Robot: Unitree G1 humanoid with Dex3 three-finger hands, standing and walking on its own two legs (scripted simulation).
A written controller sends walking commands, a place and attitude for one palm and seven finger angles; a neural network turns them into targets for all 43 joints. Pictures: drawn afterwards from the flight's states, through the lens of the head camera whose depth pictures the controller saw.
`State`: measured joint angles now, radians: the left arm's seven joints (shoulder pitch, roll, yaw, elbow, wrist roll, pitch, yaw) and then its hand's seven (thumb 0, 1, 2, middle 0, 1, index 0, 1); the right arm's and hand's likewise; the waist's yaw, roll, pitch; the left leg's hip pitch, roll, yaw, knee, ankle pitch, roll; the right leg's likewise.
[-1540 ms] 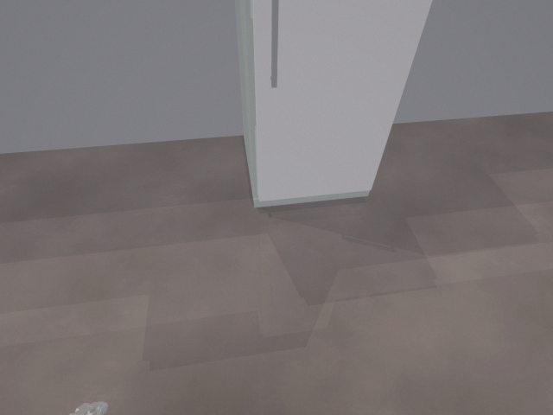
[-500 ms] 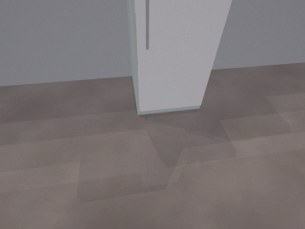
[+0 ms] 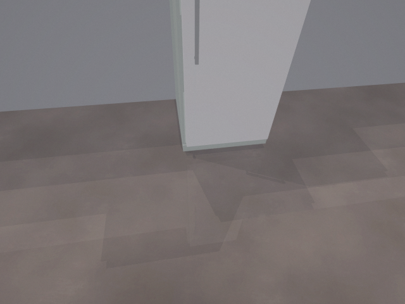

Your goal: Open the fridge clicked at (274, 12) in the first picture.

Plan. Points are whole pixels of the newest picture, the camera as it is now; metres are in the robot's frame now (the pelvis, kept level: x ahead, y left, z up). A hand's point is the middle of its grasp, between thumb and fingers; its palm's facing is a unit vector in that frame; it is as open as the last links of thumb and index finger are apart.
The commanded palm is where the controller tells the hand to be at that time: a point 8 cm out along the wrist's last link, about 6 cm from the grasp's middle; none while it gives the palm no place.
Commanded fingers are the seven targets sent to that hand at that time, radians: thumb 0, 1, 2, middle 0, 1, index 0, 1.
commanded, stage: look at it before walking up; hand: left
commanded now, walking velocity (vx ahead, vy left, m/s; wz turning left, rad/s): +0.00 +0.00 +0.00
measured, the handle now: (196, 5) +1.12 +0.10 +0.15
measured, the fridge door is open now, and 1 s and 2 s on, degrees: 0 0 0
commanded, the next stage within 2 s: walk to a spot facing it in 0.10 s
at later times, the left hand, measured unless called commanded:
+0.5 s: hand out of the picture +0.06 +0.20 -0.18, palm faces -0.10 -0.97 -0.23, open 7.4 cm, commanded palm none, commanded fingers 0.00 0.90 0.90 -0.20 -0.30 -0.20 -0.30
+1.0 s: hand (125, 283) +0.21 +0.21 -0.20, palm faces -0.23 -0.96 -0.17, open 7.4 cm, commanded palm none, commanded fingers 0.00 0.90 0.90 -0.20 -0.30 -0.20 -0.30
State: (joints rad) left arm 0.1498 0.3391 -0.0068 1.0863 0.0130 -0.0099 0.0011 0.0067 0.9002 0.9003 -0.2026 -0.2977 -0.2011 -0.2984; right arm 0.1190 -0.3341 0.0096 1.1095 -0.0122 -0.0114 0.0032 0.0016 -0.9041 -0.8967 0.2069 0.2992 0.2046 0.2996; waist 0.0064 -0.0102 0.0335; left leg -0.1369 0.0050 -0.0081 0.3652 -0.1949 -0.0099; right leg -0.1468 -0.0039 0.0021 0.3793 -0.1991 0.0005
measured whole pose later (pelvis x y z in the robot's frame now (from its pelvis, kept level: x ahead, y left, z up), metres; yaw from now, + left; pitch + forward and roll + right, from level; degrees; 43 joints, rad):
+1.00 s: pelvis +0.21 +0.01 -0.03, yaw -22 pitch +0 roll -2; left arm 0.45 0.19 0.08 1.04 0.02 -0.03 0.00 0.01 0.90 0.90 -0.20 -0.30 -0.20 -0.30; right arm 0.08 -0.17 -0.03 0.90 -0.03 -0.06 0.01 0.00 -0.91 -0.90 0.20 0.30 0.20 0.30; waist 0.07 -0.04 0.05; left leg -0.43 0.07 0.10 0.62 -0.17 0.01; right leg -0.12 0.03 0.15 0.67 -0.48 0.00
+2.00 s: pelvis +0.45 -0.03 -0.02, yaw -58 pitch +0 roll +0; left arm 0.22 0.25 0.10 0.89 0.02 0.06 0.00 0.01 0.90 0.90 -0.20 -0.30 -0.20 -0.30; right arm 0.08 -0.19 -0.03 0.84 -0.02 0.00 -0.02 0.00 -0.91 -0.90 0.20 0.30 0.20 0.30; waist 0.05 -0.06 0.06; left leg -0.34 0.05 0.08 0.63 -0.28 -0.02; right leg -0.43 0.05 0.10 0.75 -0.38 0.01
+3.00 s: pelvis +0.49 -0.12 -0.01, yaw -94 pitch +0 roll -1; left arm 0.30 0.25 0.10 1.00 0.03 0.04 -0.04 0.01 0.90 0.90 -0.20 -0.30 -0.20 -0.30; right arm 0.22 -0.19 -0.02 0.88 -0.03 -0.05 -0.01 0.00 -0.91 -0.90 0.20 0.30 0.20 0.30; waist 0.03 -0.05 0.03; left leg -0.23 0.09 0.17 0.53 -0.29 0.01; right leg -0.43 0.00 0.00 1.09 -0.40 0.01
